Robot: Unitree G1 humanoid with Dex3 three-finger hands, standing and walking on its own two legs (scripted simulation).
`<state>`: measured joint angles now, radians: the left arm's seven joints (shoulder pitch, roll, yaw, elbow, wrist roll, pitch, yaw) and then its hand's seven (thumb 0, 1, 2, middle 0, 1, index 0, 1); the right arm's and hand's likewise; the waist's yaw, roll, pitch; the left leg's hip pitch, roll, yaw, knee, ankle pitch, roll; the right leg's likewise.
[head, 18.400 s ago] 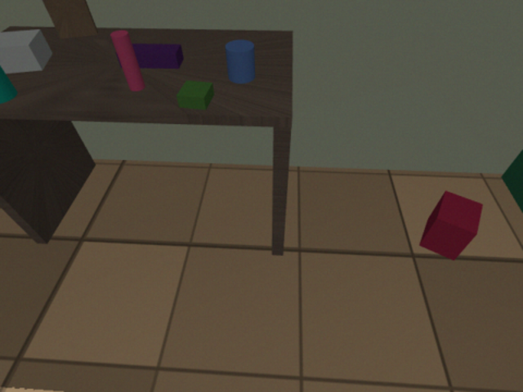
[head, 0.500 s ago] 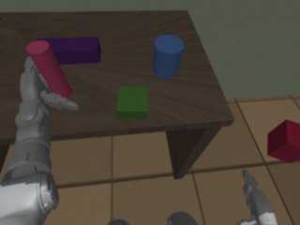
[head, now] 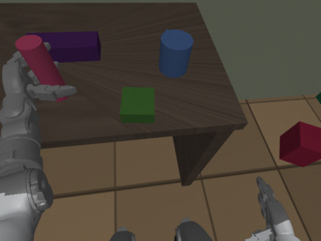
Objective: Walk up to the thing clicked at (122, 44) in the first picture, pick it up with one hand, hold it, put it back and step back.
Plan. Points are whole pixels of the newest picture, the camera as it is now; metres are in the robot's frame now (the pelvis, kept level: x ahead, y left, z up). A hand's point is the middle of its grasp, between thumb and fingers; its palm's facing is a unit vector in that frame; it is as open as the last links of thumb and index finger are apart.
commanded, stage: close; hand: left
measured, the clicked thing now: (46, 72) +0.49 +0.23 +0.12
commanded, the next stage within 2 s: settle in 0.26 s
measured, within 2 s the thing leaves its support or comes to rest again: leaves its support in 0.54 s
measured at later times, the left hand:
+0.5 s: hand (56, 79) +0.49 +0.21 +0.10, palm faces +0.18 -0.98 -0.02, open 6.2 cm
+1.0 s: hand (49, 63) +0.50 +0.21 +0.15, palm faces +0.17 -0.98 -0.01, open 6.2 cm
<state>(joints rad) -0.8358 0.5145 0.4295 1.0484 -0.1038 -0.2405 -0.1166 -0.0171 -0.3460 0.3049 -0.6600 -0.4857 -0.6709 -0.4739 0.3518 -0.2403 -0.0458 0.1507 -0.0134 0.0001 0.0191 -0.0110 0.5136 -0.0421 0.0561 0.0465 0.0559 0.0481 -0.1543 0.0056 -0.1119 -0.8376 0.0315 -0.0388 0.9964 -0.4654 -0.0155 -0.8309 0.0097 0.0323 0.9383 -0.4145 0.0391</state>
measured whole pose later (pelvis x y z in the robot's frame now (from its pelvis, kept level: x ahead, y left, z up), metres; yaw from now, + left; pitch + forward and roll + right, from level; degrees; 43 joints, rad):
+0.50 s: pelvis +0.01 +0.00 +0.00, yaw +0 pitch +17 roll -2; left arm -0.76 0.44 0.39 0.94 -0.10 -0.21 -0.08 0.02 0.10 1.08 -0.98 -1.12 -0.92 -1.09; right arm 0.36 -0.22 -0.03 0.17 -0.01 0.01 0.01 -0.01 0.53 -0.05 0.06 0.05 0.06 0.05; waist -0.13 0.02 -0.13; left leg -0.82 0.03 -0.03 0.99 -0.48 -0.01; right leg -0.81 0.01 0.04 0.92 -0.42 0.04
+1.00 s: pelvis +0.01 +0.00 +0.02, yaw +0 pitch +14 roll -1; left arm -0.82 0.46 0.37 0.95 -0.11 -0.12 -0.09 0.01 0.08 1.11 -1.00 -1.10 -0.93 -1.11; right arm 0.34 -0.23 -0.04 0.24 0.02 -0.01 -0.01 -0.01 0.54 -0.05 0.06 0.05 0.06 0.05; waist -0.12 0.02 -0.11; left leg -0.71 0.03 -0.03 0.90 -0.44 -0.02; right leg -0.71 0.01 0.04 0.85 -0.39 0.04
